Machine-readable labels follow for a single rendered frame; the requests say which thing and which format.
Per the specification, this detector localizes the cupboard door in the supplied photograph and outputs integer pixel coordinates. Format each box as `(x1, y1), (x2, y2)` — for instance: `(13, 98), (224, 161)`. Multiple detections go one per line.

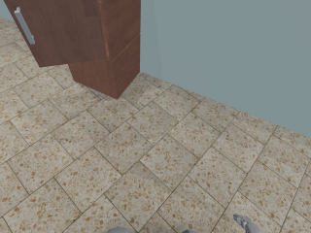
(3, 0), (107, 68)

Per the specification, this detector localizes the right robot hand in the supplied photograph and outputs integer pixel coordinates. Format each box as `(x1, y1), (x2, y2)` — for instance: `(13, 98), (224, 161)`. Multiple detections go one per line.
(233, 214), (262, 233)

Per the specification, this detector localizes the handle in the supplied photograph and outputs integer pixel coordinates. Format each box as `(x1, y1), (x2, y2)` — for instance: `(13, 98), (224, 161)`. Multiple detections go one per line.
(14, 7), (35, 45)

